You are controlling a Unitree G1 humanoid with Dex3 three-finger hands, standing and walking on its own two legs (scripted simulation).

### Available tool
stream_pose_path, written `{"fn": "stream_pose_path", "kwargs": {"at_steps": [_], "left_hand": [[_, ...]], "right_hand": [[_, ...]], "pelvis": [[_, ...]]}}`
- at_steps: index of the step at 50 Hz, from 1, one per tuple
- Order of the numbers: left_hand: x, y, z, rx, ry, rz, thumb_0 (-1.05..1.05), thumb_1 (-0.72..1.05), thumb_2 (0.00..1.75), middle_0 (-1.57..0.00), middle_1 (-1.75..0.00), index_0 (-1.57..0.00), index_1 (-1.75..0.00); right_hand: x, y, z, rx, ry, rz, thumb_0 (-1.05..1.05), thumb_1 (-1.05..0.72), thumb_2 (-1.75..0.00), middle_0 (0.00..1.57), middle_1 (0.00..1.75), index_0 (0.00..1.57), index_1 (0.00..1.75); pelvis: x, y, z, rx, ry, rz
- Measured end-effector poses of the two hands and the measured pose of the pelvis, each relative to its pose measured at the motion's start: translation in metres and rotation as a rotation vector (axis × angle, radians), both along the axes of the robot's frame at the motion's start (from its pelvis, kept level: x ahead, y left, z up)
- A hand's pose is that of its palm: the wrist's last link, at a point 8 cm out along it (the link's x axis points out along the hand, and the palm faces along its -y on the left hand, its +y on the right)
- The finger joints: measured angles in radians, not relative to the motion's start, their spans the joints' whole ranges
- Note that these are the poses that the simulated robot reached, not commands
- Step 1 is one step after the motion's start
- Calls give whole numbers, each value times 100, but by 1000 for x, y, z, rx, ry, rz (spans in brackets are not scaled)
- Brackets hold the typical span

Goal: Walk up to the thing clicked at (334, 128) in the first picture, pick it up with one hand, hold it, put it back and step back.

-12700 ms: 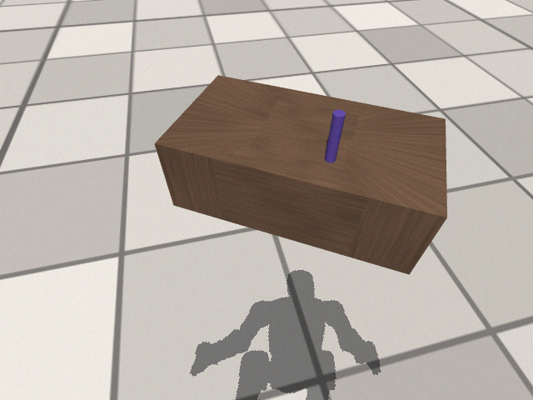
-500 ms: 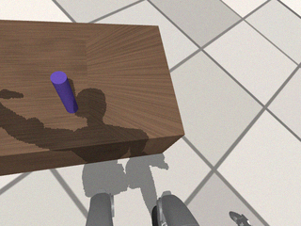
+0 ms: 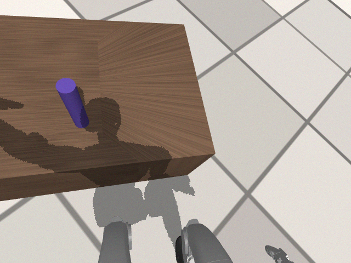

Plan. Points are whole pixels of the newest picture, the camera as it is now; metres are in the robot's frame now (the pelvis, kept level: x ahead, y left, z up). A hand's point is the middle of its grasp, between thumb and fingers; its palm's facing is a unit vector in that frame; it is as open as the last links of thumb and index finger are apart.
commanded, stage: go down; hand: left
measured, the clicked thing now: (75, 106) +0.53 +0.23 -0.17
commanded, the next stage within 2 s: approach in 1.72 s
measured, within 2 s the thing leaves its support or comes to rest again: neither
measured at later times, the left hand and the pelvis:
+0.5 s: hand out of the picture +0.45 +0.43 +0.09, palm faces +0.31 -0.95 -0.01, open 17.1 cm; pelvis +0.00 +0.00 +0.00, yaw +0 degrees
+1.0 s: hand out of the picture +0.44 +0.42 +0.09, palm faces +0.32 -0.95 +0.00, open 17.0 cm; pelvis +0.00 +0.00 +0.00, yaw +0 degrees
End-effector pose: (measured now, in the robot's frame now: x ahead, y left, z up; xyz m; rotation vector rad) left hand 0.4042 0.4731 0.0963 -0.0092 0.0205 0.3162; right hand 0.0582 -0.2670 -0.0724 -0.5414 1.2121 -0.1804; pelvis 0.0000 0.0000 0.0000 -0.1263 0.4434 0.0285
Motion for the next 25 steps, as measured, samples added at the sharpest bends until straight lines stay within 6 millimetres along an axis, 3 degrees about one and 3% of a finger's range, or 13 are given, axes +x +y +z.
{"fn": "stream_pose_path", "kwargs": {"at_steps": [12, 25], "left_hand": [[-1, 4, 6, 20, 11, 10, -1, -43, 6, -5, -3, -4, -4], [5, -2, -1, 10, 8, -5, -1, -42, 6, -5, -4, -4, -4]], "right_hand": [[-7, 2, 0, 5, 10, -16, 1, -89, -90, 21, 30, 21, 30], [-8, 1, -3, 4, 18, -12, 1, -88, -89, 21, 30, 21, 30]], "pelvis": [[-1, 1, 0, -2, -2, -1], [-3, 0, -2, -2, 4, -3]]}}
